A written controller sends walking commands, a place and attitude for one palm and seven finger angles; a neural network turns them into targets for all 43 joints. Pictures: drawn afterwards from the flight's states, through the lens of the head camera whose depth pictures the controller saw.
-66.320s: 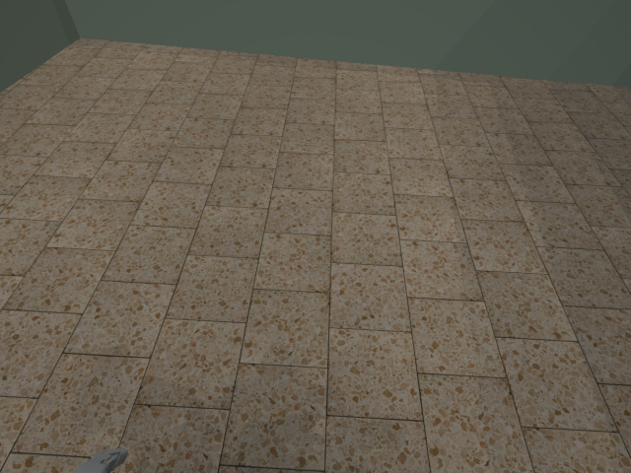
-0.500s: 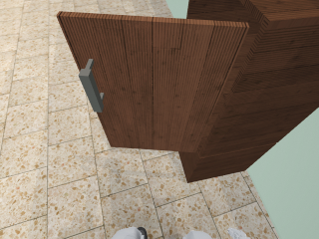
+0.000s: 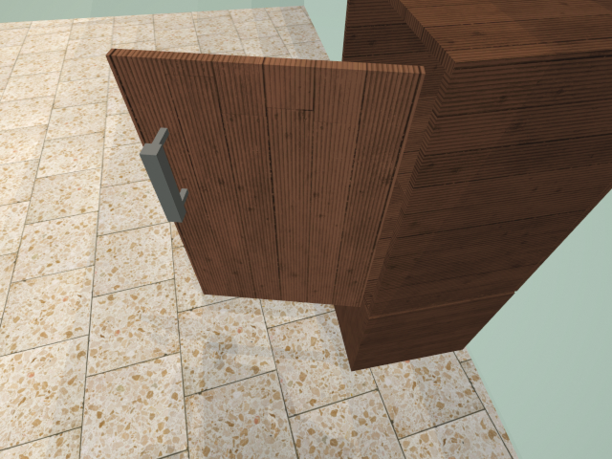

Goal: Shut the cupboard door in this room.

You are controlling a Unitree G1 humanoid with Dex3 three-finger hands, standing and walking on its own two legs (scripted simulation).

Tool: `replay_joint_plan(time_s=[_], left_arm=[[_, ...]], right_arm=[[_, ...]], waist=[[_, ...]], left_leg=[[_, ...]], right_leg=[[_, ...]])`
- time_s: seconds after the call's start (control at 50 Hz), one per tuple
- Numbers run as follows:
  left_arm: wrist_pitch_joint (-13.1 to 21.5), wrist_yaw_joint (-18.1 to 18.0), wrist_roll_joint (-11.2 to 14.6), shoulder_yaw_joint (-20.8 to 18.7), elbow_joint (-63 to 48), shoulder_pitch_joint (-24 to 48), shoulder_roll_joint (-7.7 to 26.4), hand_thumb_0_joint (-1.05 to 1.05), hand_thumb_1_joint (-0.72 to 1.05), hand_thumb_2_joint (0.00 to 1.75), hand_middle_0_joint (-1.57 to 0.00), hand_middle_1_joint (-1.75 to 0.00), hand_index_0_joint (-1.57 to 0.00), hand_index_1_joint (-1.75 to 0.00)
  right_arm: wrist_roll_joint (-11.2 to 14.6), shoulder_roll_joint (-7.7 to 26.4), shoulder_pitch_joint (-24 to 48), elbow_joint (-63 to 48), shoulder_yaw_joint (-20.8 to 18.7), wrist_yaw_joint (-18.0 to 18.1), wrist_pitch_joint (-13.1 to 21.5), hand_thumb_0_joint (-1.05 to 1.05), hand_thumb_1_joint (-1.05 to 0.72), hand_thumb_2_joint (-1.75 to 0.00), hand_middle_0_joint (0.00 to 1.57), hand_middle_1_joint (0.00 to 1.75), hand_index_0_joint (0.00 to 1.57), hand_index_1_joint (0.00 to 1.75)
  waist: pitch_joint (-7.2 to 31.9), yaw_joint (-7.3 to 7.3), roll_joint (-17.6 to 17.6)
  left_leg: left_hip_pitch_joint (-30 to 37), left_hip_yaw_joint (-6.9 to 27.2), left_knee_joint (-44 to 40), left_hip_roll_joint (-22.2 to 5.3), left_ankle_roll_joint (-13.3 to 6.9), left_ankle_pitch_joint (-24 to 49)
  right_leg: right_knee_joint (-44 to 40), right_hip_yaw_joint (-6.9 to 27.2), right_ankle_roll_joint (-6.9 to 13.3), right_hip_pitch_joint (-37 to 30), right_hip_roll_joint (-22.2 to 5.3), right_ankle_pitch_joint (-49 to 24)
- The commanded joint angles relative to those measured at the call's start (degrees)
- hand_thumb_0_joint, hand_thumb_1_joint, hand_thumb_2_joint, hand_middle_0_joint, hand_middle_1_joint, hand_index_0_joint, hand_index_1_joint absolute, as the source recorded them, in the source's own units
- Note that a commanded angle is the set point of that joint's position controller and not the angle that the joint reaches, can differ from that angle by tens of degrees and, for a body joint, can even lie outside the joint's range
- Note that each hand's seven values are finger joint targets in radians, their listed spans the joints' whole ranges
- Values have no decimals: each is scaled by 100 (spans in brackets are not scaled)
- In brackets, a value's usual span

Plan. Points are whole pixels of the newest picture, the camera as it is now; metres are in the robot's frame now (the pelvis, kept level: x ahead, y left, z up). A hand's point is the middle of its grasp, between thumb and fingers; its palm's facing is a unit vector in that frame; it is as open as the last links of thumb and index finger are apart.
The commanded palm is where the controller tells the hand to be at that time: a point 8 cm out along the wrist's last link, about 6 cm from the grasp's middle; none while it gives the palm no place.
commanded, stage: come to a stop and stand still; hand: left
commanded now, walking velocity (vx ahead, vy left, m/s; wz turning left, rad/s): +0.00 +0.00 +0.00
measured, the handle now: (169, 176) +0.48 +0.25 +0.08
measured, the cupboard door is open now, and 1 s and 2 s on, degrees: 74 74 74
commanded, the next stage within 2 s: look again from close up in 1.56 s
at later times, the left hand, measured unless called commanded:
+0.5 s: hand out of the picture +0.04 +0.24 -0.17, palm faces -0.02 -0.96 -0.28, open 7.4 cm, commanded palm none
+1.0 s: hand out of the picture +0.02 +0.19 -0.17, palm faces -0.03 -0.98 -0.22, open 7.4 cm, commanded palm none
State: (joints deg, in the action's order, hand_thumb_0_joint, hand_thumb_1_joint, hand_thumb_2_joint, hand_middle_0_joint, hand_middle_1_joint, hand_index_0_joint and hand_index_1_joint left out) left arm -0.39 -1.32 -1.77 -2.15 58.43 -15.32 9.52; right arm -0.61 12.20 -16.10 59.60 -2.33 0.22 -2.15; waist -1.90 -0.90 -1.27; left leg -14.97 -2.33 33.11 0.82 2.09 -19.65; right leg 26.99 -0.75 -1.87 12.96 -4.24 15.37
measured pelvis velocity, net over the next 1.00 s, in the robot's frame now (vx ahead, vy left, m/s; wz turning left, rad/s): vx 0.00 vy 0.01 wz -0.02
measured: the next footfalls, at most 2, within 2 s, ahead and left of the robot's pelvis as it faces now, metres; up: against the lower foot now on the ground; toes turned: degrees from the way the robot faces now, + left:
left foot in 0.02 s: +0.02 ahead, +0.12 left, +0.00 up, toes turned +2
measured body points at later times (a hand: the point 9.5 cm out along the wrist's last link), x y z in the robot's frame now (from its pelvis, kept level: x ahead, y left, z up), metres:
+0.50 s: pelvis +0.00 +0.04 -0.01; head +0.02 +0.02 +0.44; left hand +0.05 +0.29 -0.15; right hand +0.05 -0.19 -0.17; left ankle -0.02 +0.12 -0.74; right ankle -0.02 -0.12 -0.74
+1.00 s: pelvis +0.00 +0.01 +0.00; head +0.03 +0.01 +0.45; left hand +0.02 +0.25 -0.15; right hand +0.01 -0.21 -0.16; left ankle -0.02 +0.11 -0.74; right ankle -0.02 -0.12 -0.74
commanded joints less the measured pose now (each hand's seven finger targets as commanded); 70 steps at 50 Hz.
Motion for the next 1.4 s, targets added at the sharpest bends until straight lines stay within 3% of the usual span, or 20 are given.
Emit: replay_joint_plan(time_s=[0.0, 0.02, 0.04, 0.06, 0.08, 0.1, 0.12, 0.14, 0.18, 0.22, 0.26, 0.3, 0.34, 0.38, 0.48, 0.72, 0.84, 1.06, 1.14, 1.38], left_arm=[[-18, -103, 125, -193, -152, -374, 682, 0, 90, 90, -20, -30, -20, -30], [139, -331, 119, -17, 40, -563, 697, 0, 90, 90, -20, -30, -20, -30], [194, -274, 45, -110, -276, -349, 977, 0, 90, 90, -20, -30, -20, -30], [196, -193, 15, -103, -338, -126, 1153, 0, 90, 90, -20, -30, -20, -30], [137, -175, 5, -76, -288, 36, 1031, 0, 90, 90, -20, -30, -20, -30], [81, -151, 11, -28, -292, -115, 784, 0, 90, 90, -20, -30, -20, -30], [51, -151, 25, 24, -259, -202, 678, 0, 90, 90, -20, -30, -20, -30], [37, -149, 48, 64, -224, -245, 642, 0, 90, 90, -20, -30, -20, -30], [65, -127, 70, 94, -167, -242, 569, 0, 90, 90, -20, -30, -20, -30], [96, -108, 90, 97, -104, -260, 576, 0, 90, 90, -20, -30, -20, -30], [161, -97, 99, 126, -114, -173, 719, 0, 90, 90, -20, -30, -20, -30], [136, -122, 102, 126, -128, -79, 765, 0, 90, 90, -20, -30, -20, -30], [95, -136, 91, 137, -138, -115, 741, 0, 90, 90, -20, -30, -20, -30], [72, -137, 90, 127, -168, -105, 797, 0, 90, 90, -20, -30, -20, -30], [64, -114, 91, 136, -147, -92, 863, 0, 90, 90, -20, -30, -20, -30], [98, -84, 106, 172, 28, -53, 806, 0, 90, 90, -20, -30, -20, -30], [133, -82, 116, 177, 151, -92, 784, 0, 90, 90, -20, -30, -20, -30], [147, -81, 111, 195, 293, -156, 690, 0, 90, 90, -20, -30, -20, -30], [172, -81, 120, 196, 315, -184, 694, 0, 90, 90, -20, -30, -20, -30], [214, -79, 112, 166, 307, -194, 740, 0, 90, 90, -20, -30, -20, -30]], right_arm=[[-15, 620, -251, -200, -68, 127, 311, 0, -90, -90, 20, 30, 20, 30], [57, 763, 306, -674, -110, 91, 304, 0, -90, -90, 20, 30, 20, 30], [-56, 432, -66, -824, -32, 14, 228, 0, -90, -90, 20, 30, 20, 30], [-110, 281, 14, -776, 41, 4, 218, 0, -90, -90, 20, 30, 20, 30], [-101, 315, -300, -721, 43, 16, 276, 0, -90, -90, 20, 30, 20, 30], [-86, 536, -406, -772, 43, 33, 330, 0, -90, -90, 20, 30, 20, 30], [-59, 651, -316, -811, 38, 83, 339, 0, -90, -90, 20, 30, 20, 30], [-54, 646, -238, -815, 53, 118, 342, 0, -90, -90, 20, 30, 20, 30], [-65, 618, -135, -863, 92, 154, 362, 0, -90, -90, 20, 30, 20, 30], [-34, 561, 2, -865, 90, 161, 350, 0, -90, -90, 20, 30, 20, 30], [-30, 448, -12, -825, 129, 150, 385, 0, -90, -90, 20, 30, 20, 30], [-41, 587, -118, -728, 102, 137, 379, 0, -90, -90, 20, 30, 20, 30], [-43, 619, -84, -643, 110, 130, 391, 0, -90, -90, 20, 30, 20, 30], [-51, 630, -26, -583, 137, 131, 408, 0, -90, -90, 20, 30, 20, 30], [-44, 611, 90, -478, 169, 129, 411, 0, -90, -90, 20, 30, 20, 30], [-15, 476, 9, -91, 212, 136, 410, 0, -90, -90, 20, 30, 20, 30], [-3, 434, -67, 81, 220, 153, 425, 0, -90, -90, 20, 30, 20, 30], [9, 306, -94, 281, 217, 164, 392, 0, -90, -90, 20, 30, 20, 30], [4, 320, -101, 312, 222, 162, 405, 0, -90, -90, 20, 30, 20, 30], [5, 334, -59, 349, 195, 179, 413, 0, -90, -90, 20, 30, 20, 30]], waist=[[810, -77, 531], [357, -101, 1024], [406, 52, 581], [163, 133, 1082], [126, 279, 1291], [308, 184, 1679], [243, 120, 1815], [209, 62, 1622], [205, -18, 865], [184, -41, 227], [139, 64, 9], [139, 126, -433], [89, 91, -304], [42, 72, 86], [51, 47, 181], [12, 64, 120], [166, 71, 129], [-119, 63, 53], [60, 62, 7], [77, 59, 48]], left_leg=[[1251, 846, -1293, -955, -331, 2945], [370, 248, -10, -1058, -297, 2903], [-62, 92, -24, -588, -227, 862], [60, 89, -248, -278, -197, 367], [-26, 573, -671, -538, -269, 931], [-26, 1039, -1030, -900, -397, 1783], [112, 1236, -1215, -1079, -499, 2563], [253, 1211, -1189, -1147, -630, 2988], [326, 1035, -929, -1120, -764, 3464], [227, 825, -820, -863, -647, 2705], [277, 681, -886, -596, -505, 2127], [411, 651, -919, -606, -482, 2028], [472, 630, -1041, -640, -499, 2014], [439, 621, -1133, -646, -501, 2176], [531, 542, -1216, -612, -494, 2049], [646, 432, -1312, -594, -435, 1685], [774, 382, -1275, -622, -414, 1899], [687, 359, -1339, -628, -382, 1623], [763, 362, -1311, -632, -361, 1699], [756, 344, -1272, -634, -332, 1844]], right_leg=[[535, 203, 332, 9, -235, -1130], [107, 245, 384, -60, -346, -874], [-184, 735, 510, 107, -611, -157], [23, 828, 618, 355, -744, -466], [527, 294, 538, 364, -349, 82], [939, -169, 351, 260, 138, 593], [1168, -280, 275, 352, 334, 994], [1285, -227, 273, 431, 310, 1201], [983, -126, 288, 315, 252, 764], [386, 147, 327, 32, 118, -138], [222, 541, 450, 15, -116, -1104], [301, 482, 401, 31, -111, -1057], [253, 456, 336, 51, -87, -810], [277, 435, 319, -3, -49, -693], [100, 469, 306, -84, -87, -809], [-242, 542, 322, -180, -157, -998], [-274, 540, 348, -315, -179, -1301], [-447, 548, 363, -233, -158, -1228], [-433, 552, 370, -305, -185, -1353], [-464, 570, 404, -397, -198, -1715]])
